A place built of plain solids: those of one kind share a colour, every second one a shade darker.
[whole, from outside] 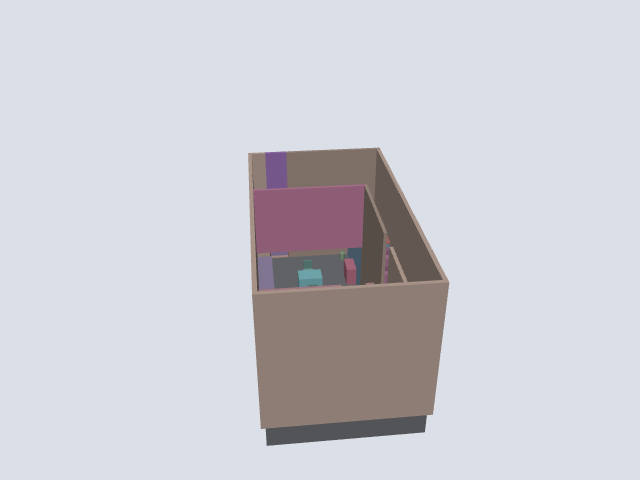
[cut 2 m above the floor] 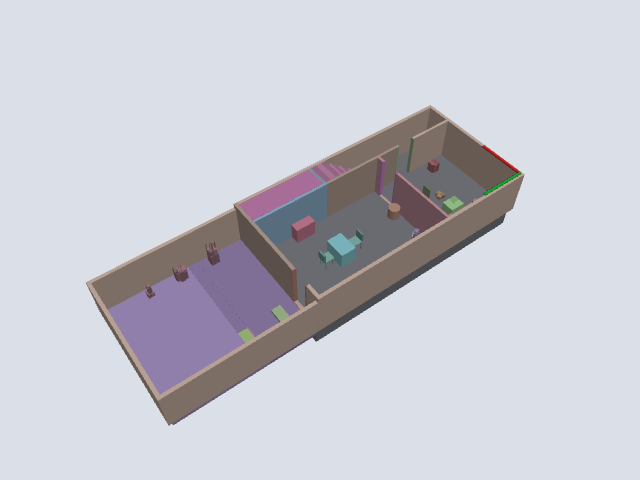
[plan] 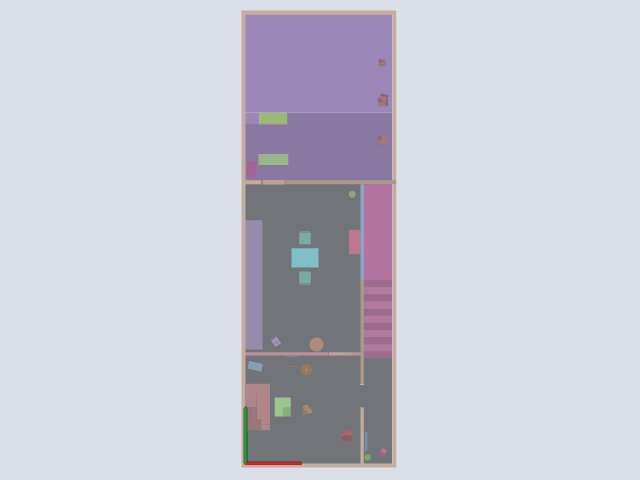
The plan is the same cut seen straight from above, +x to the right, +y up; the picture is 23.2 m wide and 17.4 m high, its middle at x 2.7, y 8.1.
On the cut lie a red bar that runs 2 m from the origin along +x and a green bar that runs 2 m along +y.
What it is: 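A terraced town house, two up and two down, 5.3 m between the party walls, 10.1 m deep; a hall 1.03 m wide; a stair of 12 risers of 213 mm on goings of 258 mm, 1.03 m wide, straight between the party wall and the hall's partition, arriving straight on the upper floor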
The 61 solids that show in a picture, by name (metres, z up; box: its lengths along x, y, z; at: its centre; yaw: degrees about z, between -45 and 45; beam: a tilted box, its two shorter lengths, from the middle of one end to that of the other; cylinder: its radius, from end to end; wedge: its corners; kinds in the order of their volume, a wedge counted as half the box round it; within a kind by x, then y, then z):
{
 "wall_1": {"box": [0.15, 10.42, 5.2], "at": [-0.07, 5.06, 2.55]},
 "wall_2": {"box": [0.15, 6.3, 1.85], "at": [-0.07, 13.27, 0.88]},
 "wall_3": {"box": [0.72, 0.15, 5.2], "at": [0.21, 10.19, 2.55]},
 "wall_4": {"box": [5.62, 0.15, 5.2], "at": [2.66, -0.07, 2.55]},
 "wall_5": {"box": [5.62, 0.15, 1.85], "at": [2.66, 16.34, 0.88]},
 "wall_6": {"box": [4.02, 0.15, 5.2], "at": [3.46, 10.19, 2.55]},
 "wall_7": {"box": [0.12, 2.0, 5.2], "at": [4.23, 1.0, 2.55]},
 "wall_8": {"box": [0.12, 3.78, 5.2], "at": [4.23, 4.77, 2.55]},
 "wall_9": {"box": [0.15, 10.42, 5.2], "at": [5.39, 5.06, 2.55]},
 "wall_10": {"box": [0.15, 6.3, 1.85], "at": [5.39, 13.27, 0.88]},
 "ground_1": {"box": [0.51, 0.4, 0.5], "at": [0.26, 12.52, -0.25]},
 "ground_2": {"box": [5.32, 2.06, 0.5], "at": [2.66, 11.29, -0.25]},
 "ground_3": {"box": [5.32, 3.55, 0.5], "at": [2.66, 14.49, -0.25]},
 "ground_4": {"box": [3.8, 0.4, 0.5], "at": [3.41, 12.52, -0.25]},
 "under_landing_1": {"box": [1.03, 3.46, 2.53], "at": [4.8, 8.39, 1.22]},
 "tread_1": {"box": [1.03, 0.28, 0.26], "at": [4.8, 3.94, 0.08]},
 "tread_2": {"box": [1.03, 0.28, 0.48], "at": [4.8, 4.2, 0.19]},
 "tread_3": {"box": [1.03, 0.28, 0.69], "at": [4.8, 4.46, 0.29]},
 "tread_4": {"box": [1.03, 0.28, 0.9], "at": [4.8, 4.72, 0.4]},
 "tread_5": {"box": [1.03, 0.28, 1.11], "at": [4.8, 4.98, 0.51]},
 "tread_6": {"box": [1.03, 0.28, 1.33], "at": [4.8, 5.23, 0.61]},
 "tread_7": {"box": [1.03, 0.28, 1.54], "at": [4.8, 5.49, 0.72]},
 "tread_8": {"box": [1.03, 0.28, 1.75], "at": [4.8, 5.75, 0.83]},
 "tread_9": {"box": [1.03, 0.28, 1.97], "at": [4.8, 6.01, 0.93]},
 "tread_10": {"box": [1.03, 0.28, 2.18], "at": [4.8, 6.26, 1.04]},
 "tread_11": {"box": [1.03, 0.28, 2.39], "at": [4.8, 6.52, 1.15]},
 "bedroom_front_wall_1": {"box": [4.23, 0.12, 2.7], "at": [2.11, 6.6, 3.8]},
 "slotfit_sofa_1": {"box": [0.35, 0.85, 0.85], "at": [0.2, 1.63, 0.37]},
 "slotfit_sofa_2": {"box": [0.38, 0.84, 0.85], "at": [0.21, 2.47, 0.37]},
 "slotfit_sofa_3": {"box": [0.33, 0.4, 0.64], "at": [0.41, 1.4, 0.27]},
 "slotfit_sofa_4": {"box": [0.67, 0.21, 0.64], "at": [0.56, 2.78, 0.27]},
 "slotfit_sofa_5": {"box": [0.49, 1.25, 0.51], "at": [0.64, 2.05, 0.21]},
 "slotfit_sofa_6": {"box": [0.32, 0.23, 0.64], "at": [0.73, 1.31, 0.27]},
 "partition_low_beyond_1": {"box": [0.12, 3.46, 2.5], "at": [4.23, 8.39, 1.2]},
 "kitchen_wall_1": {"box": [2.98, 0.12, 2.5], "at": [1.49, 3.97, 1.2]},
 "kitchen_wall_2": {"box": [0.3, 0.12, 2.5], "at": [4.02, 3.97, 1.2]},
 "kitchen_table_1": {"box": [0.98, 0.7, 0.79], "at": [2.16, 7.45, 0.34]},
 "back_wall_over_door_1": {"box": [0.9, 0.15, 2.74], "at": [1.01, 10.19, 3.78]},
 "tread_head_1": {"box": [1.03, 0.14, 2.53], "at": [4.8, 6.71, 1.22]},
 "slotfit_kitchen_wall_table_1": {"box": [0.41, 0.89, 0.81], "at": [3.95, 8.03, 0.35]},
 "slotfit_low_table_1": {"box": [0.29, 0.34, 0.47], "at": [1.21, 1.87, 0.18]},
 "slotfit_low_table_2": {"box": [0.58, 0.35, 0.47], "at": [1.35, 2.21, 0.18]},
 "slotfit_low_table_3": {"box": [0.29, 0.34, 0.47], "at": [1.5, 1.87, 0.18]},
 "own_bin_1": {"box": [0.34, 0.59, 0.71], "at": [0.22, 10.67, 0.31]},
 "yard_feature_fill_1": {"box": [1.0, 0.4, 0.3], "at": [1.01, 12.52, -0.15]},
 "kitchen_run_worktop_1": {"box": [0.62, 4.69, 0.04], "at": [0.31, 6.47, 0.88]},
 "own_basket_passage_1": {"cylinder": 0.25, "from": [2.57, 4.31, -0.05], "to": [2.57, 4.31, 0.51]},
 "yard_step_1": {"box": [1.09, 0.41, 0.2], "at": [1.01, 11.02, 0.05]},
 "box_cardboard_1": {"box": [0.52, 0.29, 0.41], "at": [0.35, 3.52, 0.16], "yaw": -12.3},
 "own_plant_yard_1": {"box": [0.17, 0.35, 0.58], "at": [4.88, 11.72, 0.24]},
 "own_plant_yard_2": {"box": [0.17, 0.17, 0.6], "at": [4.88, 13.17, 0.25]},
 "side_chair_1": {"box": [0.38, 0.08, 0.38], "at": [2.16, 6.51, 0.65]},
 "side_chair_2": {"box": [0.42, 0.42, 0.04], "at": [2.16, 6.75, 0.43]},
 "side_chair_3": {"box": [0.42, 0.42, 0.04], "at": [2.16, 8.15, 0.43]},
 "side_chair_4": {"box": [0.38, 0.08, 0.38], "at": [2.16, 8.39, 0.65]},
 "clutter_front_1": {"cylinder": 0.21, "from": [2.21, 3.4, -0.05], "to": [2.21, 3.4, 0.2]},
 "threshold_1": {"box": [0.88, 0.16, 0.08], "at": [1.01, 10.19, -0.01]},
 "threshold_2": {"box": [0.89, 0.13, 0.07], "at": [3.42, 3.97, -0.01]},
 "doorframe_back_1": {"box": [0.041, 0.19, 2.15], "at": [1.43, 10.19, 1.02]},
 "doorframe_kitchen_1": {"box": [0.044, 0.16, 2.15], "at": [3.84, 3.97, 1.02]},
 "doorframe_front_room_1": {"box": [0.16, 0.041, 2.15], "at": [4.23, 2.02, 1.02]}
}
